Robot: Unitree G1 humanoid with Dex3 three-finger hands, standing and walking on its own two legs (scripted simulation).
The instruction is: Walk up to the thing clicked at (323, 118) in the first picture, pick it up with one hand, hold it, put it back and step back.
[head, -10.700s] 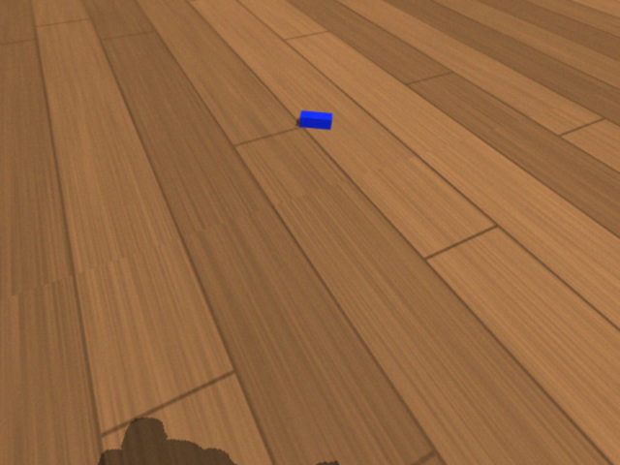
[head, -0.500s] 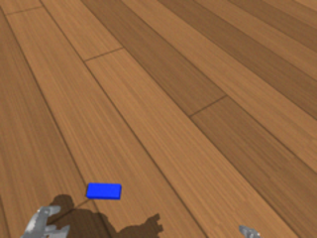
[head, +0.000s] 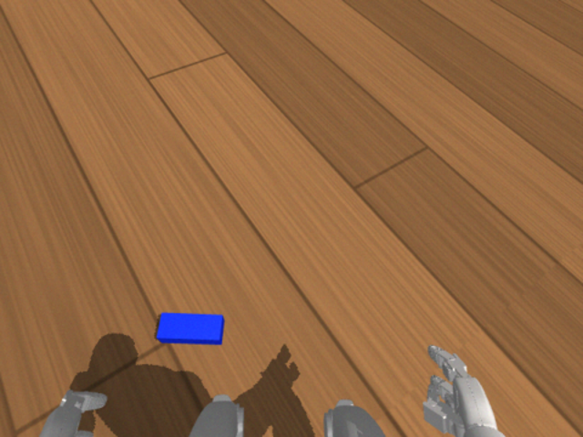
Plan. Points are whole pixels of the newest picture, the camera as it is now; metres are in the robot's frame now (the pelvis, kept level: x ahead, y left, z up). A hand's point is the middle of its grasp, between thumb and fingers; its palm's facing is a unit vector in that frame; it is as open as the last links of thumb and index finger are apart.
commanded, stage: rise first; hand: left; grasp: from above
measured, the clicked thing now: (192, 328) +0.44 +0.26 -0.66
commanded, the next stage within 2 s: none
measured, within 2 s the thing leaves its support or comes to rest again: neither
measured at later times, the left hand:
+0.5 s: hand (121, 409) +0.20 +0.29 -0.28, palm faces -0.41 -0.63 -0.66, open 14.1 cm
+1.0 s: hand (141, 365) +0.30 +0.32 -0.44, palm faces -0.50 -0.21 -0.84, open 14.1 cm
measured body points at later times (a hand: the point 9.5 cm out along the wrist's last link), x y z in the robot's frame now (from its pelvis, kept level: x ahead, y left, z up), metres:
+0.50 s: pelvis -0.04 +0.00 -0.14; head +0.14 +0.01 +0.28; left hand +0.22 +0.32 -0.24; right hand +0.16 -0.27 -0.24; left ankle +0.02 +0.12 -0.65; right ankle +0.00 -0.14 -0.65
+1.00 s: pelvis -0.10 +0.00 -0.31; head +0.12 +0.03 +0.09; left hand +0.32 +0.33 -0.39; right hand +0.00 -0.28 -0.43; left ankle +0.01 +0.12 -0.66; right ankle +0.00 -0.14 -0.66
